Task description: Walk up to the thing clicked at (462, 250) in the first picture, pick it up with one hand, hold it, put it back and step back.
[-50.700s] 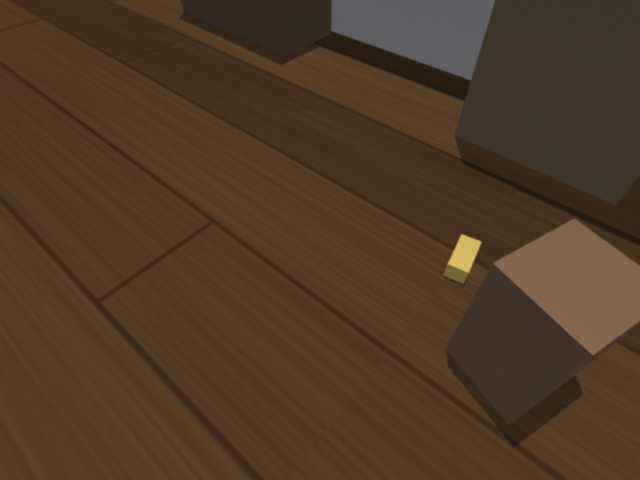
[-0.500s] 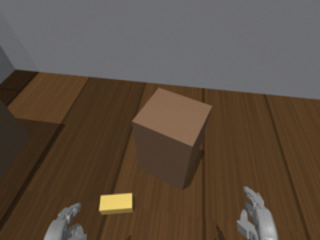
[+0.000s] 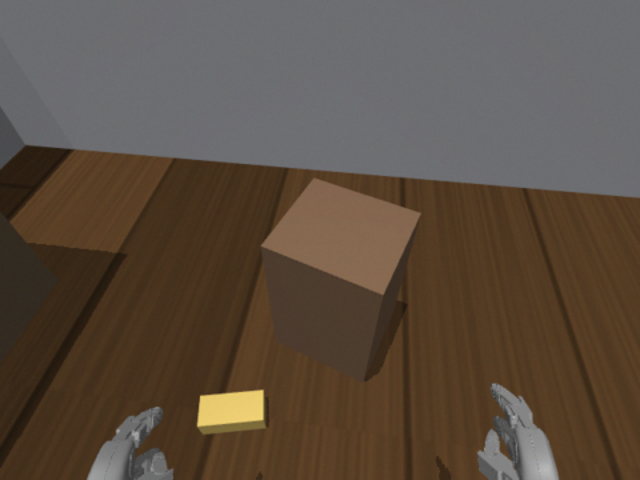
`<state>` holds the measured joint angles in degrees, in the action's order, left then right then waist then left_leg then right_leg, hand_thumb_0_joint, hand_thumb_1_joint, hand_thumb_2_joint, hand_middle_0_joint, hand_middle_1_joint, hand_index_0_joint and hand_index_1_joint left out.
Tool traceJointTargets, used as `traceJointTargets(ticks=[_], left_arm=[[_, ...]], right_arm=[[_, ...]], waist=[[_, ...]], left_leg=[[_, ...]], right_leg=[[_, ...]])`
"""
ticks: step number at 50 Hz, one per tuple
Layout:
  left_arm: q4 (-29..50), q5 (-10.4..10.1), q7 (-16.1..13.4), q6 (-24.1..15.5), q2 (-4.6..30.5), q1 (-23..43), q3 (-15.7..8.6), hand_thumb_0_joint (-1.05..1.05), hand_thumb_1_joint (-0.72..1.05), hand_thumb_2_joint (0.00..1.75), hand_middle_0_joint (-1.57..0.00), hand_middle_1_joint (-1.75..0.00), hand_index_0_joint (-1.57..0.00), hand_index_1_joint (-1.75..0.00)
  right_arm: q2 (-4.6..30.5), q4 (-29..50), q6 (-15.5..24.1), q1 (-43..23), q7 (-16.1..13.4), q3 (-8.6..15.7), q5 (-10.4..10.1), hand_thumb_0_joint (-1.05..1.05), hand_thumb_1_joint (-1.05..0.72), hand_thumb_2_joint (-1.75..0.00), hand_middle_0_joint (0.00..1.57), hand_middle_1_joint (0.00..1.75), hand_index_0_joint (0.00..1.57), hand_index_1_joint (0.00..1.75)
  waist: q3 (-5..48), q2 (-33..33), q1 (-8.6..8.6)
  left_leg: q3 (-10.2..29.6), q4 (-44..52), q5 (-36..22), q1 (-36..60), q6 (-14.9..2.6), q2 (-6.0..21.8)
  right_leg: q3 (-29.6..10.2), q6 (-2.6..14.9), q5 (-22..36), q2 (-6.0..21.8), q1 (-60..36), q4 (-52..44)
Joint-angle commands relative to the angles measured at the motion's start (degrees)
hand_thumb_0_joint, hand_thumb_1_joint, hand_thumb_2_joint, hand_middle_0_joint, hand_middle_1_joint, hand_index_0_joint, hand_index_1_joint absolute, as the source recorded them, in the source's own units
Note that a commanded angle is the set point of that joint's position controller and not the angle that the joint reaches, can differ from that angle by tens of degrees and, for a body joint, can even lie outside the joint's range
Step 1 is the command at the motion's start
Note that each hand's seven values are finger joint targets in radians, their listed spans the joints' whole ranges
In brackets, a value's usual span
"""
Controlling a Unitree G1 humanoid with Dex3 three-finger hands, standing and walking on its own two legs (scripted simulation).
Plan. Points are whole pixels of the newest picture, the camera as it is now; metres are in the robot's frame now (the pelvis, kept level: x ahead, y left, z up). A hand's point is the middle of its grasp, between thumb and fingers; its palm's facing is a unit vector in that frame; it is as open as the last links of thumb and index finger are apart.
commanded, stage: home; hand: left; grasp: from above
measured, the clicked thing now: (233, 412) +0.44 +0.23 -0.68
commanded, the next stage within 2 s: stand in 1.10 s
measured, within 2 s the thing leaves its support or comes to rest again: neither
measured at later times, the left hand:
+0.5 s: hand (170, 476) +0.17 +0.18 -0.05, palm faces +0.05 -0.98 -0.21, open 7.4 cm
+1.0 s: hand (170, 471) +0.17 +0.18 -0.05, palm faces +0.05 -0.98 -0.21, open 7.4 cm
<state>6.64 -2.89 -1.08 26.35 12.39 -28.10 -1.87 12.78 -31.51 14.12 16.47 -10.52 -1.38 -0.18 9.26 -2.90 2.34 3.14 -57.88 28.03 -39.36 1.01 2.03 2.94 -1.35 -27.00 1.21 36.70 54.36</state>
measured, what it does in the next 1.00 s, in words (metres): stands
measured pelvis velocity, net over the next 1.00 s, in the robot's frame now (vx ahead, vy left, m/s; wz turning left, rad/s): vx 0.01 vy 0.00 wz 0.00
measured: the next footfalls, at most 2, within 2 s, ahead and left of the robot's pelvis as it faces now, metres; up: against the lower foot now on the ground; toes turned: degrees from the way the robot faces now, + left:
none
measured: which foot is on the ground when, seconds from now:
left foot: down 0.00-1.00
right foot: down 0.00-1.00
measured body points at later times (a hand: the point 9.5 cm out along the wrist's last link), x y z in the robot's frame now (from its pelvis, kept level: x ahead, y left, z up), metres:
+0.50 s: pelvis +0.00 +0.00 +0.00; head +0.02 +0.00 +0.45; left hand +0.16 +0.23 -0.03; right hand +0.16 -0.25 -0.07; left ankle +0.01 +0.13 -0.68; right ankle +0.00 -0.14 -0.68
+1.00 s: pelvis +0.01 +0.00 +0.00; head +0.03 +0.00 +0.45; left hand +0.17 +0.23 -0.03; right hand +0.17 -0.25 -0.07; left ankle +0.01 +0.13 -0.68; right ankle +0.00 -0.14 -0.68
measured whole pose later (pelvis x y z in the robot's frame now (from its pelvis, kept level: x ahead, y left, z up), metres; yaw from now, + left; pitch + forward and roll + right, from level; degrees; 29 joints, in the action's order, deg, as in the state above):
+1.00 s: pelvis +0.01 +0.00 +0.00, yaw +0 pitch +11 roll -2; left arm 8.2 -3.3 -1.3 26.4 12.9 -28.8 -1.9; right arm 12.8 -30.5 13.1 16.3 -10.3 -1.1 -0.4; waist 9.4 -2.9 2.3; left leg 3.2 -58.6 29.1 -40.1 1.1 2.1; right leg 3.0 -1.3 -28.1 1.1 37.5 55.1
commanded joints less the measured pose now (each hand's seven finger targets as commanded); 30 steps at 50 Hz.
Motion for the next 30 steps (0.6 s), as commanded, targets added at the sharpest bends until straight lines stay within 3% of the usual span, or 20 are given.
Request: traceJointTargets(ticks=[1, 7, 8, 10, 12, 13, 16, 17, 20, 25, 28, 30], left_arm=[[11.3, 0.2, -0.1, -2.6, 6.0, 1.7, -3.1, 0.0, 0.9, 0.9, -0.2, -0.3, -0.2, -0.3], [11.4, 0.4, -0.1, -2.4, 6.1, 1.9, -3.2, 0.0, 0.9, 0.9, -0.2, -0.3, -0.2, -0.3], [12.0, 0.3, -0.2, -2.6, 7.3, 2.7, -4.1, 0.0, 0.9, 0.9, -0.2, -0.3, -0.2, -0.3], [11.9, 0.5, -0.1, -2.5, 6.0, 1.4, -2.9, 0.0, 0.9, 0.9, -0.2, -0.3, -0.2, -0.3], [12.1, 0.2, -0.2, -2.5, 6.9, 1.2, -4.0, 0.0, 0.9, 0.9, -0.2, -0.3, -0.2, -0.3], [11.7, 0.3, -0.1, -2.5, 5.5, 0.5, -2.7, 0.0, 0.9, 0.9, -0.2, -0.3, -0.2, -0.3], [12.2, 0.3, -0.4, -2.6, 7.2, 0.6, -4.0, 0.0, 0.9, 0.9, -0.2, -0.3, -0.2, -0.3], [11.9, 0.4, -0.3, -2.7, 6.2, 0.8, -2.6, 0.0, 0.9, 0.9, -0.2, -0.3, -0.2, -0.3], [11.3, 0.1, -0.2, -2.7, 5.5, 1.0, -2.5, 0.0, 0.9, 0.9, -0.2, -0.3, -0.2, -0.3], [12.3, 0.1, -0.4, -3.0, 7.2, 0.8, -4.2, 0.0, 0.9, 0.9, -0.2, -0.3, -0.2, -0.3], [11.7, 0.2, -0.3, -2.7, 5.6, -0.1, -2.7, 0.0, 0.9, 0.9, -0.2, -0.3, -0.2, -0.3], [12.2, 0.3, -0.5, -2.7, 7.3, 0.3, -4.3, 0.0, 0.9, 0.9, -0.2, -0.3, -0.2, -0.3]], right_arm=[[6.8, 9.0, 3.6, -4.1, -0.7, 2.6, -0.1, 0.0, -0.9, -0.9, 0.2, 0.3, 0.2, 0.3], [6.7, 9.3, 3.7, -4.7, -0.7, 2.6, -0.1, 0.0, -0.9, -0.9, 0.2, 0.3, 0.2, 0.3], [7.1, 9.1, 3.6, -4.7, -0.7, 2.7, -0.2, 0.0, -0.9, -0.9, 0.2, 0.3, 0.2, 0.3], [6.7, 9.6, 3.7, -4.6, -0.7, 2.6, -0.2, 0.0, -0.9, -0.9, 0.2, 0.3, 0.2, 0.3], [7.0, 9.3, 3.6, -4.2, -0.8, 2.8, -0.1, 0.0, -0.9, -0.9, 0.2, 0.3, 0.2, 0.3], [6.5, 9.3, 3.7, -4.3, -0.8, 2.7, -0.2, 0.0, -0.9, -0.9, 0.2, 0.3, 0.2, 0.3], [7.0, 9.2, 3.4, -4.0, -0.9, 3.0, -0.1, 0.0, -0.9, -0.9, 0.2, 0.3, 0.2, 0.3], [6.9, 9.4, 3.4, -4.1, -0.8, 2.7, -0.1, 0.0, -0.9, -0.9, 0.2, 0.3, 0.2, 0.3], [6.6, 9.1, 3.3, -4.3, -0.9, 2.6, -0.2, 0.0, -0.9, -0.9, 0.2, 0.3, 0.2, 0.3], [7.2, 9.3, 3.3, -4.1, -0.9, 3.2, -0.1, 0.0, -0.9, -0.9, 0.2, 0.3, 0.2, 0.3], [6.5, 9.6, 3.1, -3.9, -0.8, 2.7, -0.1, 0.0, -0.9, -0.9, 0.2, 0.3, 0.2, 0.3], [7.0, 9.3, 3.1, -3.7, -0.8, 3.1, 0.0, 0.0, -0.9, -0.9, 0.2, 0.3, 0.2, 0.3]], waist=[[3.9, 0.7, 0.0], [2.7, 0.1, -0.28], [2.1, 0.0, -0.35], [3.6, 0.0, -0.18], [4.1, 0.4, -0.24], [4.6, 0.4, -0.11], [5.6, 0.5, -0.46], [4.8, 0.5, 0.27], [4.2, 0.3, -0.15], [5.3, 0.9, -0.16], [5.4, 1.2, -0.06], [5.8, 0.8, -0.25]], left_leg=[[-1.0, 9.7, -11.4, 5.5, -1.57, -1.9], [-0.9, 10.5, -8.6, 4.6, -1.46, -1.8], [-0.7, 10.8, -7.4, 4.3, -1.5, -1.7], [-0.8, 10.5, -8.7, 4.8, -1.43, -1.8], [-0.9, 10.0, -9.5, 5.2, -1.5, -1.8], [-0.9, 9.6, -11.5, 5.4, -1.41, -1.8], [-1.2, 8.7, -13.7, 5.7, -1.47, -1.9], [-1.1, 8.9, -13.2, 5.7, -1.49, -1.8], [-0.9, 9.1, -12.2, 5.1, -1.48, -1.8], [-0.8, 9.0, -13.0, 5.5, -1.44, -1.7], [-1.3, 7.9, -15.0, 5.6, -1.55, -1.9], [-1.3, 8.0, -14.8, 5.6, -1.51, -1.9]], right_leg=[[1.4, 0.92, 10.1, -2.3, -2.5, -9.2], [1.5, 1.07, 7.4, -2.4, -1.5, -9.4], [1.5, 1.09, 6.3, -2.4, -1.3, -9.5], [1.5, 1.13, 7.5, -2.4, -1.6, -9.2], [1.4, 1.04, 8.2, -2.4, -2.1, -9.0], [1.5, 1.11, 9.9, -2.4, -2.3, -8.6], [1.1, 1.09, 12.0, -2.2, -3.1, -8.4], [1.2, 1.07, 11.6, -2.3, -2.4, -8.3], [1.4, 1.03, 10.7, -2.3, -1.9, -8.7], [1.4, 1.08, 11.2, -2.4, -2.7, -8.2], [1.1, 0.87, 13.7, -2.2, -2.7, -8.4], [1.0, 0.92, 13.6, -2.0, -3.3, -8.2]])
